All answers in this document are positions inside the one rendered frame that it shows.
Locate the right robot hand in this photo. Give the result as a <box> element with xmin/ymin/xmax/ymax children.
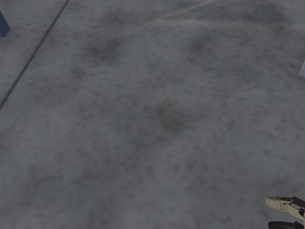
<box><xmin>265</xmin><ymin>197</ymin><xmax>305</xmax><ymax>229</ymax></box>

